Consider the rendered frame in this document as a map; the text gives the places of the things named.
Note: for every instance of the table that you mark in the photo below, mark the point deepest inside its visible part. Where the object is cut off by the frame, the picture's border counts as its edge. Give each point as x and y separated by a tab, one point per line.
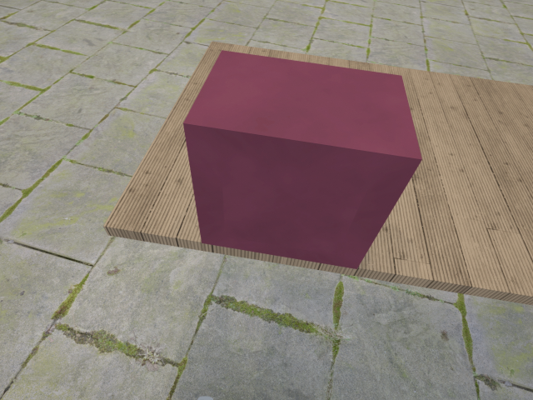
463	224

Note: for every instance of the carton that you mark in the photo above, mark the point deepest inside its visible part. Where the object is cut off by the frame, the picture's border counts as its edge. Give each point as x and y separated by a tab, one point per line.
298	159

